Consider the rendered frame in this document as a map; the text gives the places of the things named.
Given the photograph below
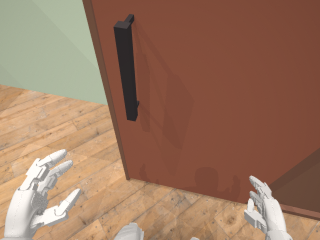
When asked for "handle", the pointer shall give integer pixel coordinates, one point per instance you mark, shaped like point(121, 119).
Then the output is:
point(124, 46)

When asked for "left robot thigh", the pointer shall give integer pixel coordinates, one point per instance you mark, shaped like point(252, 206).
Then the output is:
point(130, 232)

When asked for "robot left hand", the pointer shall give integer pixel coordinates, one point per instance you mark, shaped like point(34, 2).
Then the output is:
point(21, 219)

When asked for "robot right forearm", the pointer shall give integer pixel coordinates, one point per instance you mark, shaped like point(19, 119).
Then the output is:
point(277, 235)

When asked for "robot right hand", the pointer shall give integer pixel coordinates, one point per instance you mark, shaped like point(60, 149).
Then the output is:
point(270, 216)

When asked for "wardrobe door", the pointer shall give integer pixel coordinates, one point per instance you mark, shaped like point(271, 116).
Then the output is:
point(300, 186)
point(227, 89)

